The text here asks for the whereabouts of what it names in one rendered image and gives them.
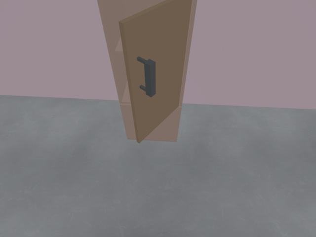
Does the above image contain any handle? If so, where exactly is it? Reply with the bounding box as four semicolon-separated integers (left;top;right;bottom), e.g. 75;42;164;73
137;57;156;97

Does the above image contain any cupboard door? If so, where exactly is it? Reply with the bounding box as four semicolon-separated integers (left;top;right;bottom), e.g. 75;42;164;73
119;0;192;143

